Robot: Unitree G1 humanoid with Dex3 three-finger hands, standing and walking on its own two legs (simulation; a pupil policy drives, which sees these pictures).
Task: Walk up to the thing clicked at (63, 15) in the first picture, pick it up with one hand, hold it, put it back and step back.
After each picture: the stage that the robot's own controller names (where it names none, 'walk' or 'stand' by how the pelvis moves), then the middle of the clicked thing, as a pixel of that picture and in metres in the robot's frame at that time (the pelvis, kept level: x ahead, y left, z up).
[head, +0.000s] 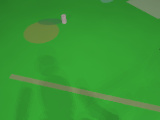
stand; (63, 19) +1.92 +0.29 -0.72
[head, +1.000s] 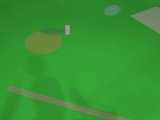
walk; (67, 29) +1.80 +0.19 -0.71
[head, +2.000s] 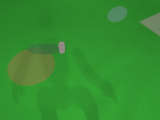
walk; (61, 47) +1.23 +0.21 -0.71
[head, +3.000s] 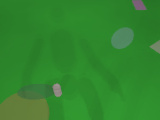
walk; (57, 90) +0.76 +0.25 -0.70
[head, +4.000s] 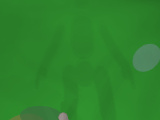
walk; (63, 119) +0.47 +0.22 -0.70
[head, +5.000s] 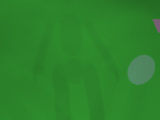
stand; out of the picture +0.34 +0.20 -0.72
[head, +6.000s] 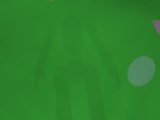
stand; out of the picture +0.34 +0.20 -0.73
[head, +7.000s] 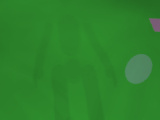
stand; out of the picture +0.34 +0.21 -0.73
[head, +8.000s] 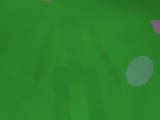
stand; out of the picture +0.33 +0.22 -0.73
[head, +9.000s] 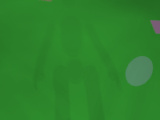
stand; out of the picture +0.33 +0.22 -0.73
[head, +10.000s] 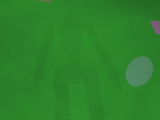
go down; out of the picture +0.33 +0.22 -0.73
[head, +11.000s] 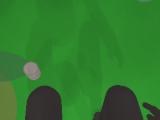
go down; (32, 71) +0.42 +0.22 -0.37
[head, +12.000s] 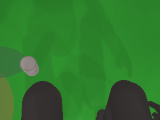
go down; (30, 66) +0.42 +0.23 -0.31
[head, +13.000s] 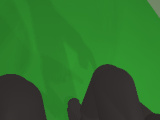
close in; out of the picture +0.40 +0.27 -0.22
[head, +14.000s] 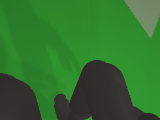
close; out of the picture +0.40 +0.28 -0.22
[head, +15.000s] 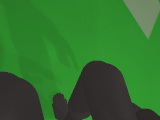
lift; out of the picture +0.39 +0.27 -0.23
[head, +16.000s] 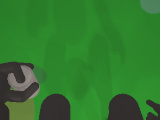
lift; (25, 83) +0.32 +0.21 -0.03
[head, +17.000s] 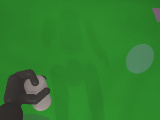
hold; (38, 93) +0.32 +0.17 +0.00
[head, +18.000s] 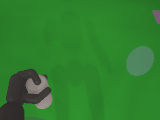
hold; (40, 92) +0.33 +0.17 +0.00
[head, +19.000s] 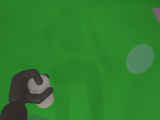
hold; (41, 91) +0.33 +0.16 +0.00
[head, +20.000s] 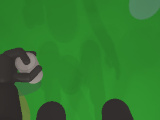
crouch; (30, 69) +0.40 +0.19 -0.08
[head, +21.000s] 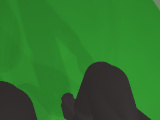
lower; out of the picture +0.41 +0.27 -0.23
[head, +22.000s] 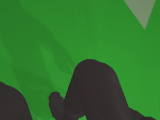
lower; out of the picture +0.42 +0.29 -0.22
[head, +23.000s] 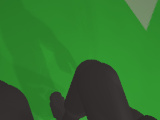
lower; out of the picture +0.42 +0.29 -0.22
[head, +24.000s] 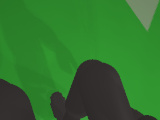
lower; out of the picture +0.42 +0.29 -0.22
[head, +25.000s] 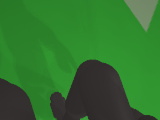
loosen; out of the picture +0.41 +0.29 -0.22
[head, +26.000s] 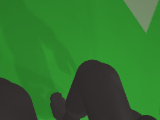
withdraw; out of the picture +0.40 +0.27 -0.23
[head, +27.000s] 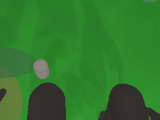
walk; (41, 69) +0.43 +0.21 -0.33
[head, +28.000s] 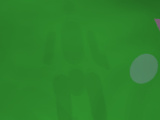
stand; out of the picture +0.35 +0.17 -0.66
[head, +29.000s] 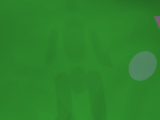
stand; out of the picture +0.37 +0.19 -0.66
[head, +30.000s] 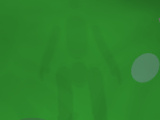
stand; out of the picture +0.37 +0.18 -0.69
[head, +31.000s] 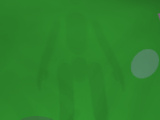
walk; out of the picture +0.38 +0.18 -0.72
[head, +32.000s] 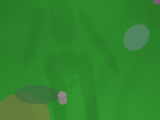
walk; (62, 97) +0.54 +0.15 -0.70
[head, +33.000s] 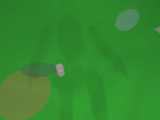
walk; (60, 70) +0.83 +0.27 -0.69
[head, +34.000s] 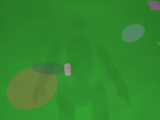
stand; (67, 69) +1.00 +0.19 -0.71
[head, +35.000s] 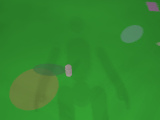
stand; (68, 70) +1.03 +0.18 -0.72
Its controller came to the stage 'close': yes
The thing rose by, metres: 0.71
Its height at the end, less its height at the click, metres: +0.00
